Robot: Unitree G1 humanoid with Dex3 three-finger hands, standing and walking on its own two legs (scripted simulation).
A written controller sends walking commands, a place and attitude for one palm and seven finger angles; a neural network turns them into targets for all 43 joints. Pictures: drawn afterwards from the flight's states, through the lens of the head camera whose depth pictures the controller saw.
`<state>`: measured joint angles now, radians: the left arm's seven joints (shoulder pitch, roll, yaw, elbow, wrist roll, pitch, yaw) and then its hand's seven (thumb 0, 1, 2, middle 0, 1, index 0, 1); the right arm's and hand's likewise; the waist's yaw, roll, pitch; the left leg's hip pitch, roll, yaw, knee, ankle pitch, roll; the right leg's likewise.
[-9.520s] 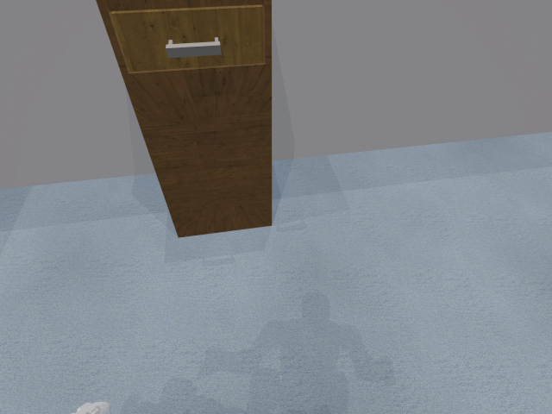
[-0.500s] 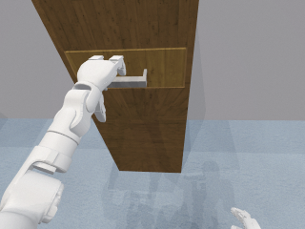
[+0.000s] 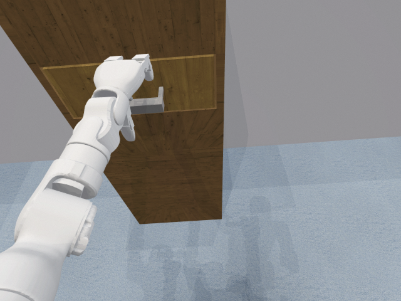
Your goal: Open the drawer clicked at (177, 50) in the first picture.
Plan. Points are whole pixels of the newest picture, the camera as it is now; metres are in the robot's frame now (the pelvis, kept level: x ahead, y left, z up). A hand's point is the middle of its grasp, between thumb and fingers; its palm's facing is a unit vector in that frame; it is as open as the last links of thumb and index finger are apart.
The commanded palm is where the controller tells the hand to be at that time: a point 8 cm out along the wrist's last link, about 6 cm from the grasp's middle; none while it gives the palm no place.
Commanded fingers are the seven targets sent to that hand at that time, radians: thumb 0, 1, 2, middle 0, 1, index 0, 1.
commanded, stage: move the hooked fingers above the handle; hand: left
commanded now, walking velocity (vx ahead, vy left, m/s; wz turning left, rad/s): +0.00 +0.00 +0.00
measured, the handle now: (134, 99) +0.55 +0.16 +0.10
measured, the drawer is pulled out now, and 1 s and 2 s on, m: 0.00 0.00 0.00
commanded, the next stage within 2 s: none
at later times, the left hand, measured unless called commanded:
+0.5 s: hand (125, 93) +0.49 +0.15 +0.16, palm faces +0.05 -0.01 -1.00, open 13.8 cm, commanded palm +0.47 +0.16 +0.21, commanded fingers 0.00 -0.50 0.30 -0.30 -1.20 -0.30 -1.20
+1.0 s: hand (118, 95) +0.50 +0.17 +0.15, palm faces -0.01 -0.01 -1.00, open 13.8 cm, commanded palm +0.47 +0.16 +0.21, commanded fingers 0.00 -0.50 0.30 -0.30 -1.20 -0.30 -1.20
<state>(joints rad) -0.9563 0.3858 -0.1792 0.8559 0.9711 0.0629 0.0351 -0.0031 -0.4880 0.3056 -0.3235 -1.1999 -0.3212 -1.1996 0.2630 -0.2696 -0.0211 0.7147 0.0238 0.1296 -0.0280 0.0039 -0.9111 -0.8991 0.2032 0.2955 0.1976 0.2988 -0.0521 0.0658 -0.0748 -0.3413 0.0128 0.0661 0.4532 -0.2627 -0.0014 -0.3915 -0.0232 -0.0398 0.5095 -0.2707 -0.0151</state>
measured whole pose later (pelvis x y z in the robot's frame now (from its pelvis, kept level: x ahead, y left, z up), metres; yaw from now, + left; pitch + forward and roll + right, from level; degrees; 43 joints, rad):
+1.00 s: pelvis +0.00 +0.00 +0.00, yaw +0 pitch +10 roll +1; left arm -1.01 0.43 -0.18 0.94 0.98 0.12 0.02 0.00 -0.49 0.31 -0.32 -1.20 -0.32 -1.20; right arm 0.30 -0.27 -0.03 0.71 0.03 0.12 -0.03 0.00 -0.91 -0.90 0.20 0.30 0.20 0.30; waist -0.07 0.07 -0.09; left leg -0.37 0.02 0.07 0.47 -0.28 0.00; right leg -0.41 -0.02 -0.04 0.51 -0.27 -0.01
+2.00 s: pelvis +0.00 +0.00 +0.00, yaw +0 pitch +10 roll +1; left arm -0.99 0.39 -0.16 0.91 0.98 0.04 0.02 0.00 -0.49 0.31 -0.32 -1.20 -0.32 -1.20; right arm 0.33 -0.28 -0.03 0.72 0.03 0.12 -0.04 0.00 -0.91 -0.90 0.20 0.30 0.20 0.30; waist -0.07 0.07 -0.09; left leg -0.37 0.02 0.07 0.48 -0.28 0.00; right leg -0.42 -0.01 -0.03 0.52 -0.28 -0.02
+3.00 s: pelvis +0.00 +0.00 +0.00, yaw -1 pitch +10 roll +1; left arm -0.96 0.41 -0.15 0.91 1.00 0.11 0.10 0.00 -0.49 0.31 -0.32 -1.20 -0.32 -1.20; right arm 0.29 -0.27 -0.04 0.73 0.03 0.12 -0.02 0.00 -0.91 -0.90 0.20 0.30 0.20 0.30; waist -0.07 0.07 -0.10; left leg -0.38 0.02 0.07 0.49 -0.29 0.00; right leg -0.42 -0.01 -0.03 0.52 -0.28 -0.01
